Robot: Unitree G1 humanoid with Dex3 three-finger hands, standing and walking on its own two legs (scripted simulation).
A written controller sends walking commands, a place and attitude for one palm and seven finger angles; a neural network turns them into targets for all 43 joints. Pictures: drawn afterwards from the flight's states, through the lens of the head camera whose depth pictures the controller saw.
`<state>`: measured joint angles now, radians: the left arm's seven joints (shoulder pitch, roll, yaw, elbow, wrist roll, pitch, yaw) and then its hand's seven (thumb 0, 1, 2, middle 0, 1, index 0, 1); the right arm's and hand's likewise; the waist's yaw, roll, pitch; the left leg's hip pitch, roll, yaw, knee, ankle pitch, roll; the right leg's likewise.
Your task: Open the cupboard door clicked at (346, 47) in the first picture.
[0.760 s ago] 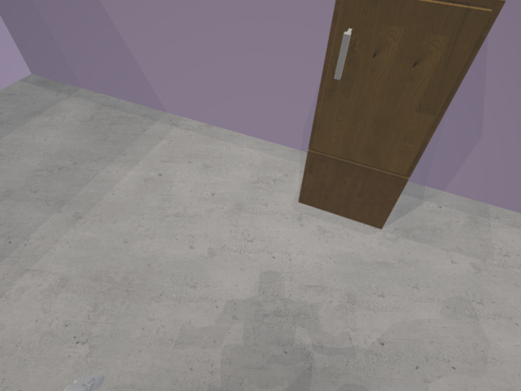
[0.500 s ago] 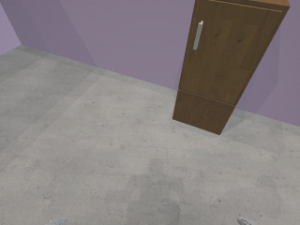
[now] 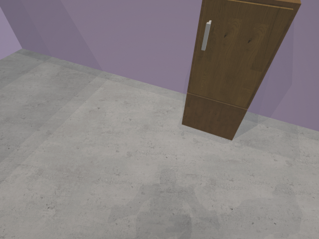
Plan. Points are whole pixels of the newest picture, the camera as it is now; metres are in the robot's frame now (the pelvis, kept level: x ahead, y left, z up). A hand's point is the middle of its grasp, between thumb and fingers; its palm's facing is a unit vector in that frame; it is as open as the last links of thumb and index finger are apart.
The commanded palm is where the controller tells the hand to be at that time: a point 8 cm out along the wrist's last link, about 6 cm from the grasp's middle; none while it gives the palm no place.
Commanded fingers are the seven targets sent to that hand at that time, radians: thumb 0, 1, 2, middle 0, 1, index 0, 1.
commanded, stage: stand and wait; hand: left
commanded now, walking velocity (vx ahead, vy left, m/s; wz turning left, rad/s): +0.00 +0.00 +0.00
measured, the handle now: (206, 35) +1.08 -0.19 +0.03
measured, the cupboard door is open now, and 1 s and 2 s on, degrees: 0 0 0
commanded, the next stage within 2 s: look at it before walking up in 0.06 s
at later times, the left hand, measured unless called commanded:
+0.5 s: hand out of the picture +0.06 +0.24 -0.16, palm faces -0.03 -0.94 -0.33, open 7.4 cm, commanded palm none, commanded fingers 0.00 0.90 0.90 -0.20 -0.30 -0.20 -0.30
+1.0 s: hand out of the picture +0.05 +0.21 -0.18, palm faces -0.06 -0.97 -0.25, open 7.4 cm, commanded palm none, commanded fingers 0.00 0.90 0.90 -0.20 -0.30 -0.20 -0.30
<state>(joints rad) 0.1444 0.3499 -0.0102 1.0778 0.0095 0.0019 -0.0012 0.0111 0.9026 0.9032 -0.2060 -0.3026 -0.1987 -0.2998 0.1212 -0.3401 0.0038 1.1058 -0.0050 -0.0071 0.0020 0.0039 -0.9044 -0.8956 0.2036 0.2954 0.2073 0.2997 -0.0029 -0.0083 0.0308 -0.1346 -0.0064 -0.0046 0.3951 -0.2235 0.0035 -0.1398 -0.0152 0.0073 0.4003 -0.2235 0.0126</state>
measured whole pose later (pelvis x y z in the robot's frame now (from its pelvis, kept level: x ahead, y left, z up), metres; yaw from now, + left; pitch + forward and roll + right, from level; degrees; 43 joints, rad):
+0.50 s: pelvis -0.01 -0.01 +0.00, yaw +0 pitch -2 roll +0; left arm 0.14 0.34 -0.01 1.09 0.01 0.00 0.00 0.01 0.90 0.90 -0.21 -0.30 -0.20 -0.30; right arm 0.12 -0.34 0.01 1.12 0.00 -0.01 0.00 0.00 -0.90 -0.90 0.20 0.30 0.21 0.30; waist 0.00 0.00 0.03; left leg -0.14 0.00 -0.01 0.37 -0.20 -0.01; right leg -0.15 -0.01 0.00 0.38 -0.20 0.00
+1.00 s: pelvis +0.02 -0.01 -0.01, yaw -3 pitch +0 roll +0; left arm 0.26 0.28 0.01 1.07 0.02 0.03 -0.02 0.01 0.90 0.90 -0.20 -0.30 -0.20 -0.30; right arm 0.20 -0.27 0.00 1.10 -0.02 0.00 0.01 0.00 -0.91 -0.90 0.20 0.29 0.21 0.30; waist 0.01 0.00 -0.02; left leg -0.17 0.03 0.04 0.49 -0.34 -0.01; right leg -0.20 0.03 0.05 0.50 -0.33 -0.02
